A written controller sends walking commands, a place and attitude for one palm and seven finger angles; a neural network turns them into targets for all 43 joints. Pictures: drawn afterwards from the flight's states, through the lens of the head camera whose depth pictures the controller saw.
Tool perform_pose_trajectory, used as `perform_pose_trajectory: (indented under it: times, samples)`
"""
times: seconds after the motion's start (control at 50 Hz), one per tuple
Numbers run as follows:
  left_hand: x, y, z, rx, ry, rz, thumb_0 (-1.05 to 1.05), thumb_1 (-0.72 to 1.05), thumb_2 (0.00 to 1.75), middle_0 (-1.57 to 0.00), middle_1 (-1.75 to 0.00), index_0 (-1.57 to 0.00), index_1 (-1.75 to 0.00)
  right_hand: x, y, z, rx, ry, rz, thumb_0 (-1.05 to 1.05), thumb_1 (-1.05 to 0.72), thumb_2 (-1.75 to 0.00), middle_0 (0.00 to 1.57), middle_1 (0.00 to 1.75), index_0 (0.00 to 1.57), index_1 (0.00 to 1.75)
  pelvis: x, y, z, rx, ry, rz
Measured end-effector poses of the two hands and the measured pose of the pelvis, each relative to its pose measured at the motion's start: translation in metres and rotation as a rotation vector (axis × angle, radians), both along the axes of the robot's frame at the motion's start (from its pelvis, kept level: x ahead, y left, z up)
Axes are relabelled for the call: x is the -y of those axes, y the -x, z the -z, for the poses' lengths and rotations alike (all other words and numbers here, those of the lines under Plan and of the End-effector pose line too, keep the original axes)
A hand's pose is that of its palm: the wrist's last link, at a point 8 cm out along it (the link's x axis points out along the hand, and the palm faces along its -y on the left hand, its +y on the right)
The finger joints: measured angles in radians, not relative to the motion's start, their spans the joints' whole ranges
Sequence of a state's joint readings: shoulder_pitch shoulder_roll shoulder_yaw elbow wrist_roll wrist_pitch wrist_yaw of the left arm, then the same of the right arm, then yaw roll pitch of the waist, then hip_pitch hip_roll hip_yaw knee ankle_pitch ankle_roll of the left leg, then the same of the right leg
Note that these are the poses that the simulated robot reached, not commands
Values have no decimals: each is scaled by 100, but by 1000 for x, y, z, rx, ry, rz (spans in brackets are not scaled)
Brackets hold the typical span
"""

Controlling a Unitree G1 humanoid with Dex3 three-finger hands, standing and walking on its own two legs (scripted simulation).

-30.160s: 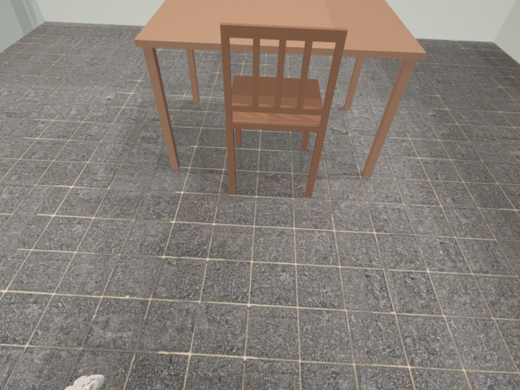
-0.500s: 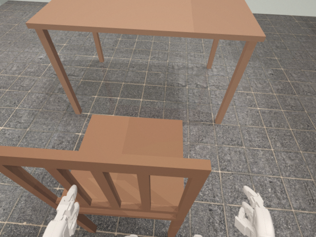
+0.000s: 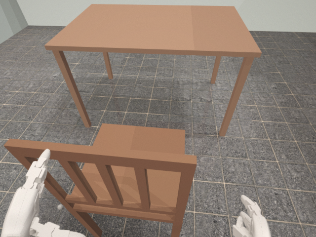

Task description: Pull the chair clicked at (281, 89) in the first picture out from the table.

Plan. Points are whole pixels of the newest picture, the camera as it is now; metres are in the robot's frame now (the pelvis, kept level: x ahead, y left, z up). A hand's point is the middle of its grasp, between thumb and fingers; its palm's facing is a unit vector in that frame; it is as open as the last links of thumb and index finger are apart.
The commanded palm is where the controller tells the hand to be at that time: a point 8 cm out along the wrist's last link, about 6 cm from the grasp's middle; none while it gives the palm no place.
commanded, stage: draw the hand back to the body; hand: left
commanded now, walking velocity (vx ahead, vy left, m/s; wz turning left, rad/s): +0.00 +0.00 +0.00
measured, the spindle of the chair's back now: (112, 185) +0.27 +0.17 -0.05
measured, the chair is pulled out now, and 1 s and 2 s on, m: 0.61 0.61 0.61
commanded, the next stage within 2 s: step back with the hand held close in 0.94 s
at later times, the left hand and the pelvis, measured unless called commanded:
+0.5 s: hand (29, 148) +0.22 +0.26 +0.20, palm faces +0.46 -0.76 -0.46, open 10.3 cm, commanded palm +0.17 +0.30 +0.21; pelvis +0.03 +0.00 +0.04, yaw -1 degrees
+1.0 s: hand (25, 136) +0.24 +0.27 +0.21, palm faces +0.47 -0.76 -0.44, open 7.4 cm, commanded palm +0.19 +0.31 +0.22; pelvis +0.04 +0.00 +0.04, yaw -1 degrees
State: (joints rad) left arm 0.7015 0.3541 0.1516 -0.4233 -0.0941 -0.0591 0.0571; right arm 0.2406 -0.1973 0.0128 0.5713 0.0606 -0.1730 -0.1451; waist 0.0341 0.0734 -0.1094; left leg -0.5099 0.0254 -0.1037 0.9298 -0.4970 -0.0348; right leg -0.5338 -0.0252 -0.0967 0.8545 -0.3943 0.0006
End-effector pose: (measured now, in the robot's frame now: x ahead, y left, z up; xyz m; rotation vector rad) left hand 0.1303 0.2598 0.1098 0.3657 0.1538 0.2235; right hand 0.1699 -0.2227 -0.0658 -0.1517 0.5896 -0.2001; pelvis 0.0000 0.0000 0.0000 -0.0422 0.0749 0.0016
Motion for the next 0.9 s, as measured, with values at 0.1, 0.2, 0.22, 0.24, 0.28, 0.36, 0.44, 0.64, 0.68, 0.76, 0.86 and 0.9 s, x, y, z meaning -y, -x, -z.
perform_pose_trajectory:
  times: [0.1,0.2,0.22,0.24,0.28,0.36,0.44,0.64,0.68,0.76,0.86,0.9]
  samples:
    - [-11,-6,-32,75,-79,-108,-1,-22,36,-6,-7,-8,-8,-1,-6,-12,9,-6,-7,2,-90,-90,20,30,20,30,0,-4,-13,56,-7,5]
    - [-17,-14,-43,98,-97,-152,-1,-5,44,-8,-10,-8,-11,0,-13,-20,1,-2,-30,2,-90,-90,20,30,20,30,1,-7,-23,92,-16,8]
    - [-17,-16,-45,101,-98,-154,-1,-2,46,-8,-11,-9,-12,0,-14,-21,-1,-1,-35,2,-90,-90,20,30,20,30,2,-8,-24,97,-17,9]
    - [-16,-18,-48,105,-100,-154,-1,2,47,-9,-12,-9,-12,1,-15,-22,-3,1,-40,2,-90,-90,20,30,20,30,2,-10,-26,101,-19,9]
    - [-16,-21,-56,120,-108,-151,-1,9,51,-10,-13,-10,-14,2,-17,-24,-7,6,-48,2,-90,-90,20,30,20,30,2,-12,-29,108,-21,9]
    - [-20,-29,-76,174,-147,-154,-1,23,58,-12,-16,-12,-17,4,-22,-25,-21,9,-57,2,-90,-90,20,30,20,30,4,-18,-34,116,-24,11]
    - [-27,-39,-95,231,-187,-174,0,37,65,-14,-19,-14,-19,5,-28,-25,-38,5,-61,2,-90,-90,20,30,20,30,4,-24,-37,121,-26,14]
    - [-34,-63,-128,340,-232,-182,0,72,82,-19,-27,-18,-27,7,-37,-22,-75,-9,-62,2,-90,-90,20,30,20,30,3,-35,-42,124,-30,22]
    - [-35,-66,-127,334,-227,-181,0,77,84,-20,-28,-19,-28,7,-38,-22,-83,-16,-55,2,-90,-90,20,30,20,30,2,-36,-43,123,-29,24]
    - [-36,-69,-115,284,-200,-176,1,84,87,-21,-29,-20,-29,8,-38,-22,-98,-19,-45,2,-90,-90,20,30,20,30,1,-37,-44,120,-28,29]
    - [-35,-66,-108,258,-184,-168,1,87,89,-21,-30,-21,-30,7,-37,-24,-109,-3,-50,2,-90,-90,20,30,20,30,0,-38,-44,120,-27,27]
    - [-35,-64,-111,269,-188,-168,1,88,89,-22,-30,-21,-30,6,-37,-25,-107,2,-55,2,-90,-90,20,30,20,30,-1,-38,-44,123,-26,25]
